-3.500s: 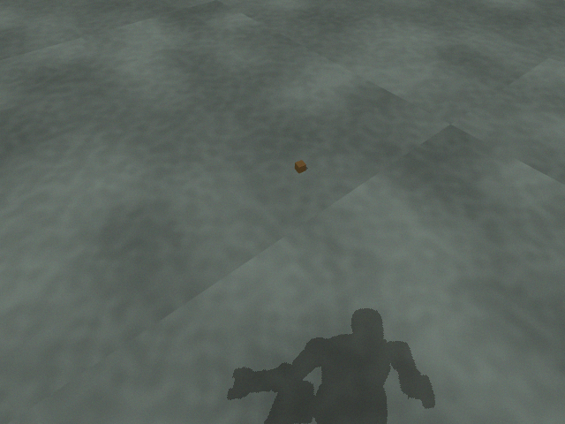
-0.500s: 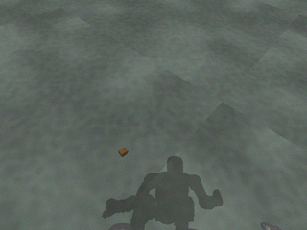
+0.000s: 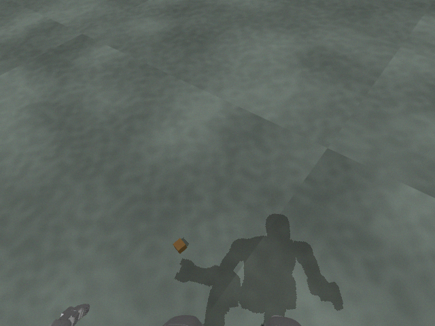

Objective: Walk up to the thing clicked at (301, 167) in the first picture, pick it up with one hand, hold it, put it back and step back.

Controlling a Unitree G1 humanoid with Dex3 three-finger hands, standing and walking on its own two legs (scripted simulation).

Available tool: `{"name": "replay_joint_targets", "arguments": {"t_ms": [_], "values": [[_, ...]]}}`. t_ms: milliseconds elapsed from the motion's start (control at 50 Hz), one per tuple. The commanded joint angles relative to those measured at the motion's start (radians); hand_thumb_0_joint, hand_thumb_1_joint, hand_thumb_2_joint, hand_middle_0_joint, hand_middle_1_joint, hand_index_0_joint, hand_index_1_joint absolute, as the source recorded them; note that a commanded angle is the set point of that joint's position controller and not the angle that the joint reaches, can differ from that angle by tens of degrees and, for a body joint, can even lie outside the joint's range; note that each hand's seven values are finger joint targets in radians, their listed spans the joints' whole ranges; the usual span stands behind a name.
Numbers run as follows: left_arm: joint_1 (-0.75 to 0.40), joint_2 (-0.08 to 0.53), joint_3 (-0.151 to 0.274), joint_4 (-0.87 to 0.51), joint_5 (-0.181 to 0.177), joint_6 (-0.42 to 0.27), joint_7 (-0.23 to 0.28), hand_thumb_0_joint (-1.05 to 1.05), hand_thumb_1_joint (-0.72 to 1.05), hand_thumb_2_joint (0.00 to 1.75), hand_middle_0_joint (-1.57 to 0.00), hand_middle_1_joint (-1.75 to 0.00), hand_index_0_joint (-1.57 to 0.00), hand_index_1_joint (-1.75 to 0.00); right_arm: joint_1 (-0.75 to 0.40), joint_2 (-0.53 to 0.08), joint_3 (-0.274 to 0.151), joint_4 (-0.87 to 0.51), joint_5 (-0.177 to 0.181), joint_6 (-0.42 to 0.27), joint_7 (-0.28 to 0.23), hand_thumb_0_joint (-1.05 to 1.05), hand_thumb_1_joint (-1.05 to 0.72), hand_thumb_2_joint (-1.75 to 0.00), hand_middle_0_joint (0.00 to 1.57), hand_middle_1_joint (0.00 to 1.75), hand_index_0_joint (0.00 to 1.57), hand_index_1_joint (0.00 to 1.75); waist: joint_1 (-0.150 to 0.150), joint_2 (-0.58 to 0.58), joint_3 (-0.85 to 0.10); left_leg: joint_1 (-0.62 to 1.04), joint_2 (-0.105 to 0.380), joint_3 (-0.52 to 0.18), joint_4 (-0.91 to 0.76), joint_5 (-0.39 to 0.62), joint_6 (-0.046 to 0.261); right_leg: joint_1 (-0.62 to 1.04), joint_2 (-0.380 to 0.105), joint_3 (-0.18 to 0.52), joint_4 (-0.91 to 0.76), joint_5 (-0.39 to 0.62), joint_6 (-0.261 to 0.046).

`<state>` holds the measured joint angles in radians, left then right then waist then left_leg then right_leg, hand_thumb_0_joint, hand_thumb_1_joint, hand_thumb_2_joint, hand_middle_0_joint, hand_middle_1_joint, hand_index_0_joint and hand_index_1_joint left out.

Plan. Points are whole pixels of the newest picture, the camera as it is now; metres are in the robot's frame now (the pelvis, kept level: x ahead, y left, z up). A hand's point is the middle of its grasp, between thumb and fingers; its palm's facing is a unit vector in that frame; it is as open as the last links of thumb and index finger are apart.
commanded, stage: walk up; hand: left
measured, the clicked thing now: (180, 246) +0.51 +0.27 -0.74
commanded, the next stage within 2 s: stand in 2.00 s
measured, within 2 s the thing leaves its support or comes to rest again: neither
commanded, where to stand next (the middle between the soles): +0.11 +0.03 m, yaw +0 degrees
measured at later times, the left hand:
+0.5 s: hand out of the picture +0.11 +0.29 -0.17, palm faces -0.02 -0.95 -0.30, open 7.4 cm
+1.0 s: hand out of the picture +0.11 +0.28 -0.14, palm faces +0.01 -0.94 -0.35, open 7.4 cm
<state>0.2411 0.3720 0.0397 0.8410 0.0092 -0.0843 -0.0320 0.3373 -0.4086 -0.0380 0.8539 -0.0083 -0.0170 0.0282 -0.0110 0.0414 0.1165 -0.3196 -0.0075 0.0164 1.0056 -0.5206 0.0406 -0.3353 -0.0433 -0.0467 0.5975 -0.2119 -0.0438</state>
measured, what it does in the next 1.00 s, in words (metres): steps on the spot: left foot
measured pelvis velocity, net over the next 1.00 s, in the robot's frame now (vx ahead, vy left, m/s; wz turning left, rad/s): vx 0.06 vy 0.02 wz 0.01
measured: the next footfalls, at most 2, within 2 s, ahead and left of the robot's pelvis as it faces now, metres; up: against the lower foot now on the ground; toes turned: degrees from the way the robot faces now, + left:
left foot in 0.28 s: +0.14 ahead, +0.15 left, +0.00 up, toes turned +1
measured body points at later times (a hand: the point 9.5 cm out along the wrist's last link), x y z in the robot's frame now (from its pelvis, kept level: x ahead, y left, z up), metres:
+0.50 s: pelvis +0.04 +0.04 +0.00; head +0.06 +0.06 +0.44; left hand +0.11 +0.34 -0.15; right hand +0.13 -0.27 -0.11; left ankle +0.10 +0.15 -0.73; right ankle +0.06 -0.10 -0.73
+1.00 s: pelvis +0.06 +0.02 +0.02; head +0.07 +0.01 +0.47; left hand +0.11 +0.33 -0.11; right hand +0.16 -0.27 -0.12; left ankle +0.10 +0.15 -0.73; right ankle +0.06 -0.10 -0.73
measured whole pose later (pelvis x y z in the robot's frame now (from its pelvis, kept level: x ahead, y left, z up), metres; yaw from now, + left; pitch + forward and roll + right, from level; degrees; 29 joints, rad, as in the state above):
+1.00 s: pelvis +0.06 +0.02 +0.02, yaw +1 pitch -2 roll +0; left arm 0.13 0.34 0.01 1.16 0.00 -0.02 -0.02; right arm 0.06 -0.36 0.00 1.14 0.00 -0.01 0.01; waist 0.01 0.03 0.06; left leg -0.20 0.03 0.00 0.36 -0.13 -0.02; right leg -0.12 -0.02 -0.05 0.35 -0.19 0.01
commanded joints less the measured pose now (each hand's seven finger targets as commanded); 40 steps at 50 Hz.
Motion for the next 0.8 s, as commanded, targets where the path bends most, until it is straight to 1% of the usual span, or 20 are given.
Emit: {"name": "replay_joint_targets", "arguments": {"t_ms": [0, 40, 80, 120, 180, 200, 240, 260, 280, 300, 320, 380, 400, 420, 460, 500, 540, 580, 720, 780], "values": [[0.078, 0.281, 0.071, -0.044, -0.008, -0.01, 0.032, 0.0, 0.9, 0.9, -0.2, -0.3, -0.2, -0.3, 0.08, -0.184, -0.054, -0.038, 0.007, -0.017, -0.009, 0.0, -0.9, -0.9, 0.2, 0.3, 0.2, 0.3, 0.02, -0.201, -0.071, -0.194, 0.055, -0.068, 0.032, 0.111, -0.011, 0.168, -0.214, 0.284, -0.295, 0.083, -0.144], [0.057, 0.265, 0.065, -0.055, -0.003, -0.007, 0.032, 0.0, 0.9, 0.9, -0.2, -0.3, -0.2, -0.3, 0.089, -0.162, -0.047, -0.02, 0.004, -0.013, -0.009, 0.0, -0.9, -0.9, 0.2, 0.3, 0.2, 0.3, 0.013, -0.218, -0.08, -0.147, 0.043, -0.045, -0.022, 0.139, -0.032, 0.129, -0.185, 0.19, -0.266, 0.254, -0.158], [0.028, 0.241, 0.053, -0.059, 0.0, 0.002, 0.036, 0.0, 0.9, 0.9, -0.2, -0.3, -0.2, -0.3, 0.06, -0.145, -0.044, -0.006, 0.003, -0.01, -0.014, 0.0, -0.9, -0.9, 0.2, 0.3, 0.2, 0.3, 0.009, -0.223, -0.065, -0.087, 0.043, -0.027, -0.123, 0.169, -0.047, 0.058, -0.159, 0.124, -0.255, 0.319, -0.148], [0.001, 0.236, 0.052, -0.053, 0.005, 0.013, 0.039, 0.0, 0.9, 0.9, -0.2, -0.3, -0.2, -0.3, 0.032, -0.139, -0.043, 0.012, 0.003, -0.008, -0.02, 0.0, -0.9, -0.9, 0.2, 0.3, 0.2, 0.3, 0.013, -0.245, -0.068, -0.033, 0.053, -0.01, -0.218, 0.215, -0.058, 0.024, -0.159, 0.103, -0.232, 0.304, -0.141], [-0.021, 0.251, 0.049, -0.053, 0.0, 0.035, 0.037, 0.0, 0.9, 0.9, -0.2, -0.3, -0.2, -0.3, -0.013, -0.148, -0.046, 0.027, 0.003, -0.014, -0.029, 0.0, -0.9, -0.9, 0.2, 0.3, 0.2, 0.3, 0.021, -0.22, -0.107, 0.062, 0.039, 0.015, -0.301, 0.287, -0.053, -0.003, -0.194, 0.128, -0.149, 0.337, -0.151], [-0.038, 0.254, 0.048, -0.051, -0.004, 0.044, 0.037, 0.0, 0.9, 0.9, -0.2, -0.3, -0.2, -0.3, -0.017, -0.149, -0.048, 0.037, 0.003, -0.016, -0.033, 0.0, -0.9, -0.9, 0.2, 0.3, 0.2, 0.3, 0.009, -0.202, -0.116, 0.102, 0.03, 0.024, -0.348, 0.321, -0.042, -0.02, -0.192, 0.132, -0.118, 0.314, -0.14], [-0.056, 0.241, 0.038, -0.042, -0.013, 0.059, 0.037, 0.0, 0.9, 0.9, -0.2, -0.3, -0.2, -0.3, -0.025, -0.167, -0.053, 0.052, -0.004, -0.021, -0.038, 0.0, -0.9, -0.9, 0.2, 0.3, 0.2, 0.3, -0.001, -0.166, -0.116, 0.164, 0.024, 0.01, -0.436, 0.366, -0.018, -0.074, -0.173, 0.147, -0.065, 0.176, -0.102], [-0.062, 0.219, 0.028, -0.039, -0.016, 0.066, 0.037, 0.0, 0.9, 0.9, -0.2, -0.3, -0.2, -0.3, -0.021, -0.192, -0.056, 0.051, -0.012, -0.025, -0.042, 0.0, -0.9, -0.9, 0.2, 0.3, 0.2, 0.3, -0.015, -0.101, -0.116, 0.166, 0.081, -0.076, -0.525, 0.354, 0.004, -0.096, -0.152, 0.147, -0.022, 0.077, -0.067], [-0.023, 0.171, 0.017, -0.031, -0.027, 0.071, 0.036, 0.0, 0.9, 0.9, -0.2, -0.3, -0.2, -0.3, -0.067, -0.243, -0.059, 0.038, -0.02, -0.034, -0.043, 0.0, -0.9, -0.9, 0.2, 0.3, 0.2, 0.3, 0.024, 0.072, -0.136, 0.142, 0.244, -0.311, -0.628, 0.368, 0.052, -0.101, -0.048, 0.095, 0.074, -0.077, -0.009], [0.017, 0.167, 0.01, -0.001, -0.036, 0.08, 0.041, 0.0, 0.9, 0.9, -0.2, -0.3, -0.2, -0.3, -0.143, -0.267, -0.053, 0.018, -0.008, -0.039, -0.04, 0.0, -0.9, -0.9, 0.2, 0.3, 0.2, 0.3, 0.057, 0.111, -0.128, 0.064, 0.34, -0.416, -0.685, 0.333, 0.128, -0.032, 0.033, 0.04, 0.126, -0.261, 0.01], [0.022, 0.212, 0.025, 0.045, -0.031, 0.086, 0.046, 0.0, 0.9, 0.9, -0.2, -0.3, -0.2, -0.3, -0.193, -0.283, -0.055, 0.023, -0.004, -0.037, -0.037, 0.0, -0.9, -0.9, 0.2, 0.3, 0.2, 0.3, 0.051, 0.138, -0.118, -0.031, 0.348, -0.42, -0.673, 0.282, 0.179, 0.063, 0.0, 0.074, 0.169, -0.294, 0.011], [-0.014, 0.206, 0.026, 0.085, -0.022, 0.075, 0.035, 0.0, 0.9, 0.9, -0.2, -0.3, -0.2, -0.3, -0.223, -0.215, -0.025, 0.043, -0.007, -0.031, -0.038, 0.0, -0.9, -0.9, 0.2, 0.3, 0.2, 0.3, 0.046, 0.148, -0.125, -0.016, 0.209, -0.217, -0.614, 0.358, 0.088, 0.116, 0.001, 0.06, 0.005, -0.164, 0.008], [0.0, 0.201, 0.022, 0.1, -0.023, 0.072, 0.035, 0.0, 0.9, 0.9, -0.2, -0.3, -0.2, -0.3, -0.243, -0.208, -0.021, 0.046, 0.0, -0.031, -0.037, 0.0, -0.9, -0.9, 0.2, 0.3, 0.2, 0.3, 0.057, 0.168, -0.142, 0.014, 0.196, -0.193, -0.588, 0.392, 0.069, 0.129, -0.003, 0.057, -0.049, -0.077, 0.013], [-0.009, 0.207, 0.019, 0.116, -0.019, 0.07, 0.036, 0.0, 0.9, 0.9, -0.2, -0.3, -0.2, -0.3, -0.247, -0.202, -0.02, 0.05, 0.004, -0.029, -0.035, 0.0, -0.9, -0.9, 0.2, 0.3, 0.2, 0.3, 0.048, 0.162, -0.156, 0.019, 0.191, -0.189, -0.582, 0.397, 0.056, 0.157, -0.001, 0.055, -0.069, -0.029, 0.015], [-0.048, 0.207, 0.014, 0.138, -0.015, 0.068, 0.036, 0.0, 0.9, 0.9, -0.2, -0.3, -0.2, -0.3, -0.244, -0.186, -0.011, 0.067, 0.01, -0.022, -0.032, 0.0, -0.9, -0.9, 0.2, 0.3, 0.2, 0.3, 0.034, 0.128, -0.173, 0.007, 0.19, -0.197, -0.617, 0.29, 0.036, 0.191, -0.02, 0.08, -0.101, -0.042, 0.014], [-0.08, 0.201, 0.005, 0.152, -0.015, 0.07, 0.03, 0.0, 0.9, 0.9, -0.2, -0.3, -0.2, -0.3, -0.269, -0.186, -0.01, 0.083, 0.008, -0.015, -0.032, 0.0, -0.9, -0.9, 0.2, 0.3, 0.2, 0.3, 0.027, 0.099, -0.125, -0.016, 0.179, -0.203, -0.689, 0.056, 0.024, 0.15, -0.029, 0.092, -0.126, -0.133, 0.011], [-0.073, 0.196, 0.001, 0.179, -0.017, 0.07, 0.025, 0.0, 0.9, 0.9, -0.2, -0.3, -0.2, -0.3, -0.306, -0.192, -0.008, 0.093, 0.004, -0.012, -0.03, 0.0, -0.9, -0.9, 0.2, 0.3, 0.2, 0.3, 0.038, 0.091, -0.086, -0.015, 0.178, -0.207, -0.715, -0.027, 0.016, 0.124, -0.029, 0.088, -0.156, -0.143, 0.014], [-0.086, 0.194, 0.001, 0.201, -0.015, 0.064, 0.024, 0.0, 0.9, 0.9, -0.2, -0.3, -0.2, -0.3, -0.321, -0.18, -0.003, 0.108, 0.005, -0.012, -0.028, 0.0, -0.9, -0.9, 0.2, 0.3, 0.2, 0.3, 0.034, 0.054, -0.069, -0.014, 0.171, -0.201, -0.714, 0.005, 0.01, 0.119, -0.04, 0.101, -0.198, -0.134, 0.009], [-0.147, 0.204, -0.003, 0.232, -0.007, 0.041, 0.025, 0.0, 0.9, 0.9, -0.2, -0.3, -0.2, -0.3, -0.319, -0.159, 0.001, 0.166, 0.016, -0.017, -0.021, 0.0, -0.9, -0.9, 0.2, 0.3, 0.2, 0.3, 0.004, -0.076, -0.104, 0.168, 0.125, -0.126, -0.652, 0.269, -0.012, 0.058, -0.098, 0.159, -0.333, -0.052, 0.014], [-0.16, 0.199, -0.003, 0.24, -0.005, 0.037, 0.027, 0.0, 0.9, 0.9, -0.2, -0.3, -0.2, -0.3, -0.313, -0.155, -0.001, 0.187, 0.017, -0.017, -0.021, 0.0, -0.9, -0.9, 0.2, 0.3, 0.2, 0.3, 0.001, -0.093, -0.135, 0.209, 0.127, -0.11, -0.651, 0.35, -0.013, 0.093, -0.107, 0.15, -0.346, 0.014, 0.018]]}}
